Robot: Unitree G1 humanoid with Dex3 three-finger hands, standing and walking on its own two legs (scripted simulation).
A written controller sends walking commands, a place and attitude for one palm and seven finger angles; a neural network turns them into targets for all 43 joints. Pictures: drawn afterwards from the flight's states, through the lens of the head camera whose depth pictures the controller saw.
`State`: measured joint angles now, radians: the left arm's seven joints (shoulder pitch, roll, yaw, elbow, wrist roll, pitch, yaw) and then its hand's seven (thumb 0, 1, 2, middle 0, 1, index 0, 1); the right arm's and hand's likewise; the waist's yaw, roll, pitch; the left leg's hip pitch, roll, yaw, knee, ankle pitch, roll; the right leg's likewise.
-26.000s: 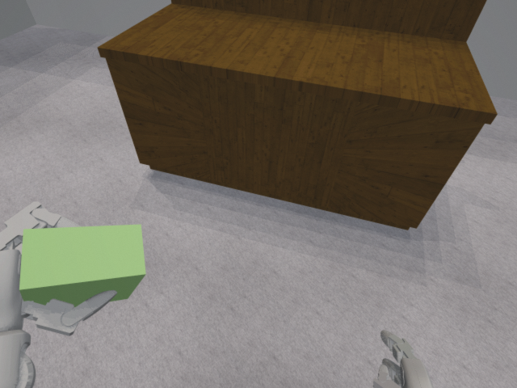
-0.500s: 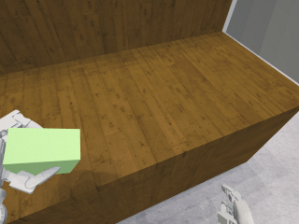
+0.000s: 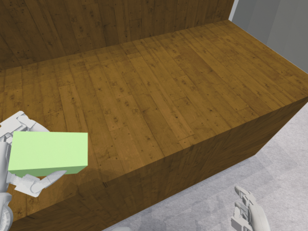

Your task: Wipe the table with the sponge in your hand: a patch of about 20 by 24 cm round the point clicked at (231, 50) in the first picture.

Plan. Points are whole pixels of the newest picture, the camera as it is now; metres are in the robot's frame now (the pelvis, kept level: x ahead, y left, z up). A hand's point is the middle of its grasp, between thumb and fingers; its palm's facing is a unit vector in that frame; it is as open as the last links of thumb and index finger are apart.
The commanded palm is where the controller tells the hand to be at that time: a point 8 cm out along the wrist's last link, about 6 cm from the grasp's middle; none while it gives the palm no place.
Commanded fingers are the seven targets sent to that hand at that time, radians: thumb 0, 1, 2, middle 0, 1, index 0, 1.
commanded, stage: come to a stop and stand still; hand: left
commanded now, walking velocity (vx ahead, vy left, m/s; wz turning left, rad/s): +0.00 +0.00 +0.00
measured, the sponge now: (61, 155) +0.23 +0.20 +0.14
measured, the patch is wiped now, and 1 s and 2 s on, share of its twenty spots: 0.00 0.00 0.00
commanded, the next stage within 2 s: look again from close up in 0.70 s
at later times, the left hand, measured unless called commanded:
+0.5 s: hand out of the picture +0.22 +0.32 +0.17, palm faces +0.38 -0.85 -0.37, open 9.8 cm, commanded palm +0.16 +0.35 +0.19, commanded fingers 0.00 0.10 1.30 -1.20 -1.60 -1.20 -1.60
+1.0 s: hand out of the picture +0.22 +0.31 +0.16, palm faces +0.37 -0.85 -0.38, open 9.8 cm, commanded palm +0.16 +0.34 +0.19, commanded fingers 0.00 0.10 1.30 -1.20 -1.60 -1.20 -1.60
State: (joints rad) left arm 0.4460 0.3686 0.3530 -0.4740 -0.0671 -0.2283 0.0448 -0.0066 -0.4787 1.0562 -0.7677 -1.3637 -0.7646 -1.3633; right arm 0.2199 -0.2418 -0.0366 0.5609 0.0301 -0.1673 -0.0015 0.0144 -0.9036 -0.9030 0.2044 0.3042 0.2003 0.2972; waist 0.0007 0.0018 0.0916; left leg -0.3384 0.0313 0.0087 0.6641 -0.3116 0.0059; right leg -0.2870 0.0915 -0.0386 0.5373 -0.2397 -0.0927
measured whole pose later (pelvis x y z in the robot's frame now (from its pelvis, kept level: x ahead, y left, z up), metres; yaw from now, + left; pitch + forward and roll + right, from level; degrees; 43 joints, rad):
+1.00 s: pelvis +0.01 +0.06 +0.01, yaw +1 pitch -1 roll -1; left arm 0.44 0.37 0.35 -0.44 -0.03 -0.23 0.09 -0.01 -0.48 1.06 -0.77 -1.36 -0.76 -1.36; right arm 0.22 -0.20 0.02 0.59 0.01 -0.13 -0.03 0.02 -0.90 -0.90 0.21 0.30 0.20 0.30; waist 0.02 -0.02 0.05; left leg -0.21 -0.06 0.00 0.43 -0.21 0.07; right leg -0.20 0.03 -0.01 0.36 -0.16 0.00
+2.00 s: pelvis +0.01 -0.03 +0.01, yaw -1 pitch +1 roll -1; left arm 0.47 0.38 0.35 -0.50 -0.09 -0.14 0.08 -0.01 -0.48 1.06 -0.77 -1.36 -0.76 -1.36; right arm 0.21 -0.22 -0.02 0.57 0.02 -0.09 -0.04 0.01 -0.90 -0.90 0.21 0.30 0.20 0.30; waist 0.00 -0.01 0.02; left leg -0.27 0.06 -0.02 0.51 -0.27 -0.02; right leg -0.25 0.15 -0.03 0.41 -0.18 -0.12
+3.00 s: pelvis +0.01 -0.04 +0.01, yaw -1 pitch +0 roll +0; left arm 0.48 0.40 0.37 -0.52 -0.09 -0.12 0.07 -0.01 -0.48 1.06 -0.77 -1.37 -0.76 -1.37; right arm 0.21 -0.21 0.00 0.56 0.03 -0.06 -0.03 0.01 -0.90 -0.90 0.21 0.30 0.20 0.30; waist 0.00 0.00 0.03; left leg -0.25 0.08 -0.03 0.51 -0.27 -0.04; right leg -0.23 0.16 -0.04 0.40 -0.18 -0.13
